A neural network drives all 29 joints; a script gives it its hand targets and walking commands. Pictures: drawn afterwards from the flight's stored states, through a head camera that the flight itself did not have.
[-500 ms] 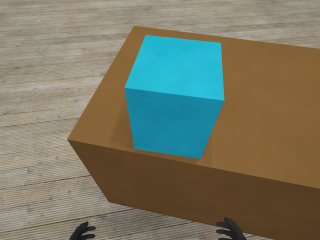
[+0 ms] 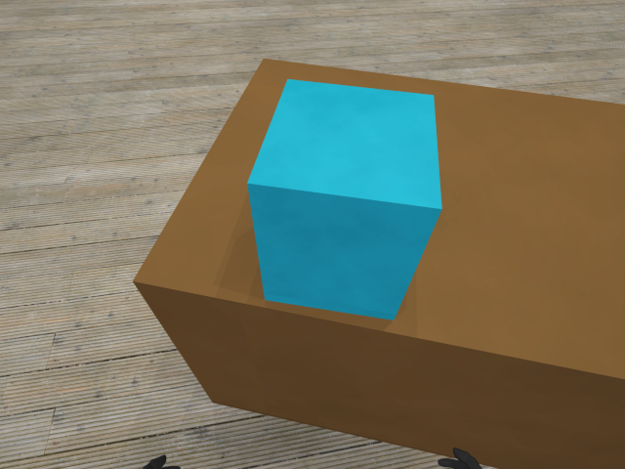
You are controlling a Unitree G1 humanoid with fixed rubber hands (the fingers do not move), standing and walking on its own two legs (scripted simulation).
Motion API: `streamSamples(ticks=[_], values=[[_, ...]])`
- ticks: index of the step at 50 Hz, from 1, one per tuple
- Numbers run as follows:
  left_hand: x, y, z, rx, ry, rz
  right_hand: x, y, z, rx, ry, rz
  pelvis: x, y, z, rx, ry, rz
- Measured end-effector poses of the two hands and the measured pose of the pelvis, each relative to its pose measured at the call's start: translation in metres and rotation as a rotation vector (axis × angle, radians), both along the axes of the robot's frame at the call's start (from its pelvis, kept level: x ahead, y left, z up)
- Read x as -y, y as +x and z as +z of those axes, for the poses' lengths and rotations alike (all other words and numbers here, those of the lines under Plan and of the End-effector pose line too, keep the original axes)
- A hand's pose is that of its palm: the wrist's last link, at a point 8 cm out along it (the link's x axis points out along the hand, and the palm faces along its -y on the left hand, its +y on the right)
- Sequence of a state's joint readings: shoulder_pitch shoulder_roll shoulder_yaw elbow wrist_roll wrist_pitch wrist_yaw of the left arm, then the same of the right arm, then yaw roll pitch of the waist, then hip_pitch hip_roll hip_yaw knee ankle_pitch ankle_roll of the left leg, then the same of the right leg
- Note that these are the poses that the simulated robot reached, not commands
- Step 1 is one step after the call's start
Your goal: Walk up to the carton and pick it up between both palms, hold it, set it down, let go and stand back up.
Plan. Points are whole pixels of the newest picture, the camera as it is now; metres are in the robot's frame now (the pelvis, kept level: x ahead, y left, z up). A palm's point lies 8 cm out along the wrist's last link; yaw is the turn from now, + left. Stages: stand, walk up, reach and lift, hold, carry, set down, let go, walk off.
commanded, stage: stand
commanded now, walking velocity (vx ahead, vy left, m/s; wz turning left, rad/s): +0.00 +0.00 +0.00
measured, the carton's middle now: (343, 205) +0.44 -0.05 +0.07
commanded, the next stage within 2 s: walk up in 0.82 s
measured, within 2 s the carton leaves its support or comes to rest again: neither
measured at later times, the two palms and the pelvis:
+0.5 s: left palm out of the picture +0.06 +0.24 -0.12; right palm out of the picture +0.06 -0.22 -0.13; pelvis +0.02 +0.00 +0.01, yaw +0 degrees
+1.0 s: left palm out of the picture +0.00 +0.22 -0.13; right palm out of the picture +0.00 -0.21 -0.13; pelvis +0.00 +0.00 +0.01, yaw +0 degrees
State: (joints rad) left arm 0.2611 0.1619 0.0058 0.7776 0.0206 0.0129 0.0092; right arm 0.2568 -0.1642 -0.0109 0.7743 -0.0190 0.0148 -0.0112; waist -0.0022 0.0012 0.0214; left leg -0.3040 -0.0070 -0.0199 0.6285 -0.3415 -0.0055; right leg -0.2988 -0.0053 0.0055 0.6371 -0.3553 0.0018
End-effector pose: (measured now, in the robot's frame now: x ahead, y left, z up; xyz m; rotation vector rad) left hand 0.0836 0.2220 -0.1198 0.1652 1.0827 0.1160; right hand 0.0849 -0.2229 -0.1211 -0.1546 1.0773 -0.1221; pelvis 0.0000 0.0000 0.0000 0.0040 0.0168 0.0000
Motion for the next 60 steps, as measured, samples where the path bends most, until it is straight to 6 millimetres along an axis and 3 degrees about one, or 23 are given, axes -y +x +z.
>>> streamSamples(ticks=[11, 23, 40, 51, 56, 60], values=[[-0.004, -0.009, -0.002, -0.062, 0.012, 0.028, 0.001, 0.001, -0.004, -0.043, -0.005, -0.016, -0.002, 0.008, 0.003, 0.004, 0.002, -0.004], [-0.016, -0.016, -0.004, -0.111, 0.031, 0.066, 0.001, -0.017, -0.007, -0.112, -0.016, -0.057, -0.004, 0.016, 0.006, 0.026, -0.003, 0.0], [-0.004, -0.068, -0.011, -0.261, 0.0, 0.093, -0.006, -0.063, -0.011, -0.254, 0.003, -0.089, -0.005, 0.01, 0.012, 0.056, -0.001, 0.001], [0.002, -0.09, -0.011, -0.31, -0.009, 0.104, -0.014, -0.084, -0.013, -0.305, 0.024, -0.083, -0.004, 0.004, 0.014, 0.065, 0.001, 0.004], [-0.004, -0.098, -0.017, -0.334, 0.011, 0.087, -0.001, -0.084, -0.017, -0.275, -0.008, -0.125, -0.003, -0.009, 0.007, 0.046, 0.008, -0.028], [-0.01, -0.088, -0.019, -0.315, 0.029, 0.053, 0.011, -0.092, -0.021, -0.267, -0.035, -0.163, -0.003, -0.013, 0.002, 0.031, 0.015, -0.055]])
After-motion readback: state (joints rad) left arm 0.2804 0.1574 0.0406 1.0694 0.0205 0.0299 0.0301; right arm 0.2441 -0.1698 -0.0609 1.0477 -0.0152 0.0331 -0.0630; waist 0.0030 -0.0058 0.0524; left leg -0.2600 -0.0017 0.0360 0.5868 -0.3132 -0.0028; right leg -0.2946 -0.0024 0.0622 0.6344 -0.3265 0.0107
